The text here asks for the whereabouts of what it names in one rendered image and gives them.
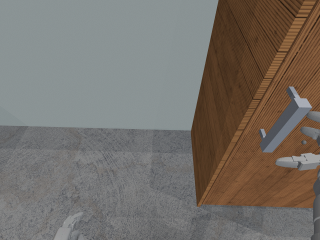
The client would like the handle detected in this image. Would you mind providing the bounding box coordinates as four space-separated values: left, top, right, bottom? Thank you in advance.
259 86 312 153

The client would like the robot right hand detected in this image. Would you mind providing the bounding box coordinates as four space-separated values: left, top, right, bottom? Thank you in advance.
275 111 320 171

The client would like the wardrobe door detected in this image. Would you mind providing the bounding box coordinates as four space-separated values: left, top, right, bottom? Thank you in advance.
202 0 320 208

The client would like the robot left hand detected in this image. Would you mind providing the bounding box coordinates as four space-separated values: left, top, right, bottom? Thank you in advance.
52 212 84 240

